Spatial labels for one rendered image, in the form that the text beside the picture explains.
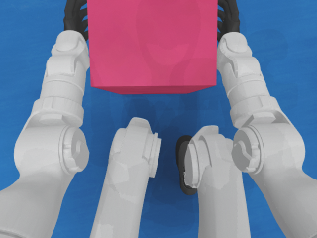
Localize left robot forearm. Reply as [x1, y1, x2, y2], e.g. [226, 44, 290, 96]
[14, 30, 90, 169]

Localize robot left shin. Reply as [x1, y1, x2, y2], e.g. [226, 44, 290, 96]
[108, 117, 152, 162]

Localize robot right shin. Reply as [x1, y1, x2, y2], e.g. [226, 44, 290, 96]
[183, 125, 235, 188]

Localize robot right upper arm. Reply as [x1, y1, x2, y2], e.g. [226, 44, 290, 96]
[231, 123, 317, 238]

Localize right robot forearm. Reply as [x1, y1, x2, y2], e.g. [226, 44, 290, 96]
[216, 32, 305, 159]

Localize robot shin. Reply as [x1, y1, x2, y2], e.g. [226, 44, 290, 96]
[108, 117, 152, 162]
[183, 125, 235, 188]

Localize robot right hand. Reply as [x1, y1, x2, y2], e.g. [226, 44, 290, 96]
[217, 0, 240, 43]

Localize robot left hand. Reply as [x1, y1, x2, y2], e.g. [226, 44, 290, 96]
[63, 0, 89, 42]

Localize carton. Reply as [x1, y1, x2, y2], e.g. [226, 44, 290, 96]
[87, 0, 218, 95]

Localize robot left upper arm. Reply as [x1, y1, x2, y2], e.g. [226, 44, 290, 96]
[0, 124, 90, 238]

